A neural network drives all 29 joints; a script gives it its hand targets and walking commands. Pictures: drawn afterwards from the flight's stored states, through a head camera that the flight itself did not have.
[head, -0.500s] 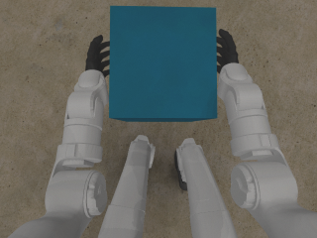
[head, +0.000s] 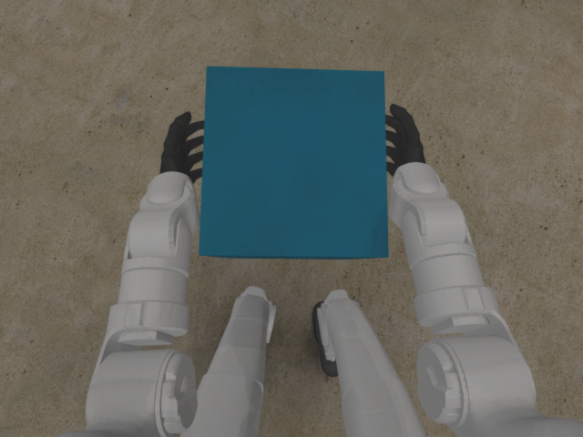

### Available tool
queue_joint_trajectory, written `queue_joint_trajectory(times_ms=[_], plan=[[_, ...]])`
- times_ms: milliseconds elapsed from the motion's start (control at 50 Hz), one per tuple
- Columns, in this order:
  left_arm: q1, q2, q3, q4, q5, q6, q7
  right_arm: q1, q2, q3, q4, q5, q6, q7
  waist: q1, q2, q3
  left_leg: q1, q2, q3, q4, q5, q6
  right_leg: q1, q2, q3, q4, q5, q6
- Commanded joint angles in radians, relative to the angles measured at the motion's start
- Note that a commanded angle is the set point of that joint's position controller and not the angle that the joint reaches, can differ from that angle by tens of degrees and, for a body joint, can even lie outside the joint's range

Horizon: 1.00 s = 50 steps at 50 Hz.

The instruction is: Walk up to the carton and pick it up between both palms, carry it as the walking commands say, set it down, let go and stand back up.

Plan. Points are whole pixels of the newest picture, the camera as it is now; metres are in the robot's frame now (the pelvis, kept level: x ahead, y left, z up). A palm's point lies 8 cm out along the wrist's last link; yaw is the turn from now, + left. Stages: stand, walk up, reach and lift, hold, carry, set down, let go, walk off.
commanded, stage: reach and lift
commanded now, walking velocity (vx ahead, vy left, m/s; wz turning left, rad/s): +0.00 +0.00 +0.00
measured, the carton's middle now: (290, 184) +0.43 +0.04 -0.10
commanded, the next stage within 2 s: none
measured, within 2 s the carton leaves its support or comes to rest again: neither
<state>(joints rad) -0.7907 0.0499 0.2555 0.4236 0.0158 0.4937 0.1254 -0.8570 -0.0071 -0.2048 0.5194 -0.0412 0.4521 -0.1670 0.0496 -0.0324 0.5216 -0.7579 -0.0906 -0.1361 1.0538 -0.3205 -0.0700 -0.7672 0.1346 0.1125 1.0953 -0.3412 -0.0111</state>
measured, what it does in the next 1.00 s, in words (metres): rises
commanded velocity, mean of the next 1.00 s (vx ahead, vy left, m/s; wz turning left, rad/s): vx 0.00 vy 0.00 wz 0.00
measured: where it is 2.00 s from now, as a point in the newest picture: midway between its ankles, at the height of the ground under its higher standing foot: (288, 348)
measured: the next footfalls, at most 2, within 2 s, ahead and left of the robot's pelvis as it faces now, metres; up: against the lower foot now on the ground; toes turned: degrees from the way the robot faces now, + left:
none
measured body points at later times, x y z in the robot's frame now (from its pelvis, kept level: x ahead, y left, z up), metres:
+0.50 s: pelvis +0.00 +0.00 +0.05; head +0.17 +0.03 +0.46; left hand +0.41 +0.19 +0.01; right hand +0.43 -0.11 +0.02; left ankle +0.13 +0.14 -0.65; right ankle +0.13 -0.09 -0.65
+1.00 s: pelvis +0.08 +0.01 +0.08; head +0.03 +0.02 +0.52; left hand +0.41 +0.18 +0.12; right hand +0.42 -0.12 +0.12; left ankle +0.13 +0.15 -0.65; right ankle +0.13 -0.09 -0.65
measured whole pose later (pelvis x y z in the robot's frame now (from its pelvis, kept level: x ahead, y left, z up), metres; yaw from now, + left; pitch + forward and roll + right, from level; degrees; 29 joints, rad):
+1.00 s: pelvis +0.08 +0.01 +0.08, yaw +1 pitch -6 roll +0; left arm -0.47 -0.11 0.29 0.52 0.21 0.69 0.07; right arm -0.48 0.11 -0.29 0.58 -0.22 0.64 -0.04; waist 0.03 -0.01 -0.02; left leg -0.24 -0.06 -0.15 0.59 -0.25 -0.02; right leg -0.23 0.09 0.13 0.60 -0.26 -0.02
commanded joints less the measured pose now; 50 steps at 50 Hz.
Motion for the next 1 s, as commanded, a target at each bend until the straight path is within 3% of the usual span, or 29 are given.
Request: queue_joint_trajectory(times_ms=[0,80,160,180,220,240,280,300,320,340,380,420,440,460,500,520,540,560,580,660,700,720,760,780,800,820,880,920,980], plan=[[-0.856,-1.189,-0.736,-0.218,-0.199,-0.076,-0.286,-0.825,1.172,0.711,-0.252,0.233,-0.059,0.295,0.045,0.028,-2.129,0.491,-0.032,0.096,-0.197,0.136,0.061,0.578,-0.009,-0.008,-0.233,0.115,0.029],[-0.818,-1.156,-0.705,-0.179,-0.187,-0.062,-0.305,-0.768,1.162,0.644,-0.211,0.177,-0.037,0.294,0.001,0.011,-2.018,0.482,-0.034,0.088,-0.252,0.113,0.054,0.595,-0.023,-0.013,-0.298,0.117,0.038],[-0.832,-1.097,-0.714,-0.288,-0.175,-0.074,-0.293,-0.823,1.213,0.741,-0.304,0.249,-0.035,0.3,0.103,0.009,-2.144,0.564,-0.04,0.084,-0.274,0.217,0.07,0.678,-0.02,-0.008,-0.306,0.215,0.048],[-0.811,-1.155,-0.741,-0.242,-0.206,-0.073,-0.299,-0.799,1.16,0.708,-0.317,0.222,-0.046,0.296,0.033,-0.003,-2.124,0.596,-0.035,0.084,-0.258,0.271,0.071,0.671,-0.014,-0.011,-0.317,0.258,0.036],[-0.932,-1.11,-0.759,-0.369,-0.208,-0.065,-0.295,-0.734,1.218,0.704,-0.212,0.229,-0.016,0.303,0.052,0.062,-2.093,0.556,-0.032,0.082,-0.306,0.185,0.047,0.723,-0.027,0.008,-0.341,0.188,0.034],[-0.912,-1.1,-0.755,-0.356,-0.209,-0.062,-0.302,-0.665,1.195,0.661,-0.189,0.182,-0.004,0.293,-0.012,0.032,-2.074,0.557,-0.026,0.075,-0.313,0.205,0.052,0.736,-0.04,0.008,-0.363,0.208,0.037],[-0.81,-1.152,-0.742,-0.276,-0.207,-0.043,-0.312,-0.736,1.219,0.725,-0.289,0.223,-0.007,0.291,0.036,0.018,-2.053,0.648,-0.021,0.061,-0.323,0.171,0.067,0.687,-0.047,0.012,-0.386,0.124,0.04],[-0.798,-1.111,-0.695,-0.233,-0.16,-0.043,-0.312,-0.722,1.181,0.677,-0.253,0.228,-0.014,0.302,0.051,0.097,-1.906,0.584,-0.021,0.083,-0.351,0.162,0.057,0.657,-0.061,0.021,-0.414,0.137,0.033],[-0.882,-1.125,-0.717,-0.204,-0.172,-0.037,-0.323,-0.704,1.121,0.566,-0.163,0.152,-0.011,0.311,-0.032,0.095,-1.842,0.506,-0.016,0.076,-0.358,0.042,0.036,0.592,-0.039,-0.005,-0.414,0.045,0.014],[-0.751,-1.179,-0.686,-0.132,-0.152,-0.023,-0.317,-0.714,1.13,0.609,-0.215,0.169,-0.008,0.316,-0.002,0.072,-1.896,0.621,-0.015,0.076,-0.385,0.107,0.043,0.612,-0.038,-0.016,-0.428,0.084,0.02],[-0.809,-1.184,-0.73,-0.256,-0.178,-0.034,-0.323,-0.766,1.143,0.662,-0.332,0.19,-0.011,0.321,-0.022,0.059,-2.023,0.69,-0.026,0.072,-0.392,0.163,0.046,0.737,-0.044,-0.004,-0.448,0.153,0.026],[-0.806,-1.155,-0.716,-0.219,-0.162,-0.033,-0.326,-0.749,1.138,0.637,-0.274,0.17,0.0,0.326,-0.021,0.043,-1.926,0.662,-0.016,0.062,-0.371,0.137,0.052,0.62,-0.051,0.0,-0.442,0.071,0.021],[-0.839,-1.108,-0.665,-0.197,-0.137,-0.029,-0.324,-0.753,1.148,0.614,-0.223,0.167,0.012,0.337,0.028,0.08,-1.854,0.614,-0.007,0.068,-0.415,0.037,0.053,0.615,-0.052,-0.003,-0.462,0.003,0.016],[-0.835,-1.124,-0.71,-0.267,-0.165,-0.027,-0.324,-0.71,1.184,0.65,-0.226,0.174,0.024,0.334,-0.007,-0.005,-1.933,0.635,-0.009,0.063,-0.425,0.054,0.055,0.711,-0.041,-0.001,-0.482,0.028,0.024],[-0.904,-1.186,-0.785,-0.38,-0.207,-0.016,-0.306,-0.689,1.203,0.658,-0.278,0.181,0.035,0.336,-0.035,0.027,-2.044,0.765,-0.013,0.051,-0.443,0.133,0.035,0.77,-0.029,-0.02,-0.476,0.125,0.014],[-0.909,-1.173,-0.775,-0.312,-0.192,-0.006,-0.309,-0.642,1.201,0.605,-0.196,0.156,0.044,0.333,-0.059,0.054,-1.874,0.723,0.0,0.052,-0.46,0.074,0.042,0.703,-0.045,-0.004,-0.49,0.078,0.012],[-0.827,-1.181,-0.728,-0.212,-0.183,0.016,-0.319,-0.719,1.138,0.624,-0.305,0.173,0.035,0.334,-0.018,0.077,-1.924,0.733,-0.007,0.045,-0.459,0.083,0.047,0.728,-0.049,0.003,-0.491,0.071,-0.001],[-0.852,-1.192,-0.692,-0.1,-0.153,0.03,-0.312,-0.727,1.105,0.534,-0.182,0.128,0.035,0.339,-0.069,0.088,-1.66,0.657,0.006,0.042,-0.464,-0.045,0.041,0.552,-0.067,-0.004,-0.501,-0.034,-0.008],[-0.839,-1.233,-0.731,-0.212,-0.183,0.03,-0.305,-0.726,1.153,0.609,-0.275,0.179,0.037,0.351,-0.014,0.129,-1.781,0.76,0.0,0.056,-0.484,0.027,0.033,0.659,-0.051,-0.009,-0.516,0.029,-0.012],[-0.686,-1.266,-0.684,-0.191,-0.144,0.041,-0.297,-0.772,1.18,0.652,-0.348,0.182,0.055,0.369,0.04,0.024,-1.794,0.825,0.007,0.039,-0.48,0.144,0.051,0.692,-0.037,-0.012,-0.513,0.108,0.003],[-0.672,-1.298,-0.681,-0.172,-0.138,0.051,-0.296,-0.588,1.152,0.544,-0.179,0.106,0.08,0.365,-0.072,0.023,-1.549,0.764,0.018,0.035,-0.49,0.118,0.04,0.605,-0.057,-0.011,-0.551,0.084,-0.017],[-0.62,-1.261,-0.621,-0.049,-0.085,0.069,-0.307,-0.592,1.131,0.476,-0.099,0.088,0.08,0.38,-0.038,0.059,-1.348,0.688,0.026,0.021,-0.515,0.019,0.044,0.504,-0.067,-0.014,-0.564,-0.01,-0.014],[-0.664,-1.315,-0.616,-0.147,-0.101,0.072,-0.293,-0.464,1.201,0.514,-0.052,0.113,0.099,0.398,-0.016,0.145,-1.317,0.749,0.029,0.029,-0.556,0.102,0.042,0.574,-0.066,-0.029,-0.571,0.083,-0.019],[-0.582,-1.319,-0.572,-0.039,-0.085,0.088,-0.309,-0.541,1.166,0.483,-0.102,0.099,0.094,0.401,-0.004,0.091,-1.231,0.715,0.027,0.039,-0.549,0.078,0.053,0.527,-0.074,-0.022,-0.597,0.026,-0.021],[-0.58,-1.319,-0.606,-0.16,-0.103,0.074,-0.309,-0.554,1.215,0.534,-0.202,0.144,0.086,0.396,0.014,0.08,-1.298,0.752,0.023,0.038,-0.541,0.167,0.059,0.628,-0.071,0.003,-0.611,0.115,-0.021],[-0.568,-1.347,-0.656,-0.139,-0.124,0.08,-0.317,-0.51,1.222,0.524,-0.194,0.143,0.09,0.399,-0.039,0.066,-1.251,0.753,0.034,0.024,-0.552,0.174,0.056,0.615,-0.072,0.009,-0.615,0.136,-0.019],[-0.432,-1.267,-0.479,0.012,-0.015,0.124,-0.305,-0.413,1.193,0.414,0.016,0.045,0.146,0.417,0.002,0.016,-0.878,0.668,0.036,0.029,-0.593,0.017,0.068,0.499,-0.076,-0.002,-0.667,-0.059,-0.02],[-0.481,-1.321,-0.515,0.004,-0.056,0.146,-0.326,-0.442,1.17,0.405,-0.041,0.044,0.152,0.425,-0.039,0.054,-0.831,0.606,0.033,0.025,-0.632,-0.099,0.069,0.577,-0.057,-0.033,-0.664,-0.091,-0.023],[-0.364,-1.246,-0.44,0.03,-0.025,0.18,-0.327,-0.413,1.242,0.478,-0.086,0.079,0.182,0.421,0.044,-0.028,-0.798,0.64,0.013,0.063,-0.593,0.035,0.08,0.528,-0.077,0.022,-0.708,-0.074,-0.003]])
